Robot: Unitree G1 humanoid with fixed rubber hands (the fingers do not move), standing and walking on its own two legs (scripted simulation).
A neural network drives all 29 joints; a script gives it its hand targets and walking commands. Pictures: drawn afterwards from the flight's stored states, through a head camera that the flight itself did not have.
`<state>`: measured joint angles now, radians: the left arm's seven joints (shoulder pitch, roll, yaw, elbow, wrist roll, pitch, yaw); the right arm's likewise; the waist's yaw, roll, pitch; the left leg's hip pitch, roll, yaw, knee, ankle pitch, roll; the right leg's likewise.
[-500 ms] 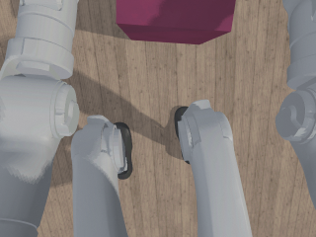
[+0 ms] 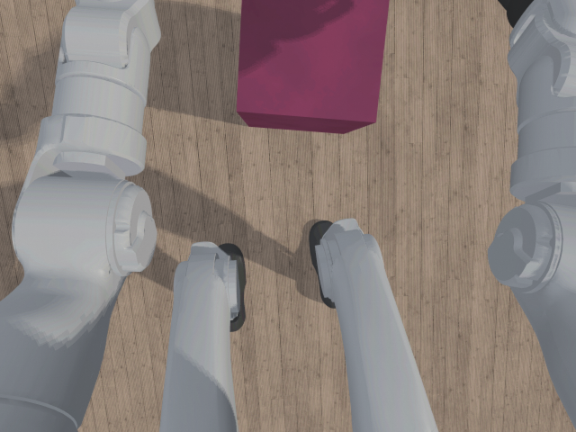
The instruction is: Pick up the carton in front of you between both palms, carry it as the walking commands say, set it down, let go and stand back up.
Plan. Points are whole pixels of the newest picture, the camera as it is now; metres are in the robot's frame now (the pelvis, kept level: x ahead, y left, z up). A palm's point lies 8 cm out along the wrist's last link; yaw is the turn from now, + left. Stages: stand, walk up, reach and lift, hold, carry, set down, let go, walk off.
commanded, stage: set down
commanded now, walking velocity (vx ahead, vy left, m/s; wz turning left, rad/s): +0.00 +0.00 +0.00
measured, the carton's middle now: (305, 68) +0.55 -0.11 -0.40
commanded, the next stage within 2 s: let go in 0.30 s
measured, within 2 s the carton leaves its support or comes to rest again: neither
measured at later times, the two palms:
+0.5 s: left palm out of the picture +0.56 +0.10 +0.03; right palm out of the picture +0.48 -0.30 +0.03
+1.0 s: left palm out of the picture +0.39 +0.17 +0.13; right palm out of the picture +0.32 -0.26 +0.14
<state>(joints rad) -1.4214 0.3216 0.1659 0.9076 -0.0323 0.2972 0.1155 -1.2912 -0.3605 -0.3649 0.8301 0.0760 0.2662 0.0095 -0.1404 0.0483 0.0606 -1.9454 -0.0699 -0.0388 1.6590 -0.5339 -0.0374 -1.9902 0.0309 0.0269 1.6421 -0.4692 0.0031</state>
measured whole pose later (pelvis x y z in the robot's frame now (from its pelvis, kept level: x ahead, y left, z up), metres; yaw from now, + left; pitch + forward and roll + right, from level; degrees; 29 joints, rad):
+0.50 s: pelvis +0.02 -0.01 +0.13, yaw +0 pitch +44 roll +2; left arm -1.15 0.19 0.28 0.83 0.13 0.24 0.11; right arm -1.04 -0.29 -0.40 0.80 -0.09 0.19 0.10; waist -0.11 0.04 -0.01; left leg -1.50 -0.05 -0.06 1.07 -0.34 -0.04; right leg -1.54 0.02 0.03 1.07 -0.29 -0.01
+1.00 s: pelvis +0.08 -0.01 +0.22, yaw -2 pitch +22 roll +1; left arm -0.22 0.13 0.14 0.58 0.08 0.05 0.05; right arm -0.13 -0.21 -0.12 0.54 0.00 0.02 0.11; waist -0.08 -0.01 -0.04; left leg -0.75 -0.02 -0.06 0.67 -0.30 -0.02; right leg -0.80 0.03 0.04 0.67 -0.26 -0.01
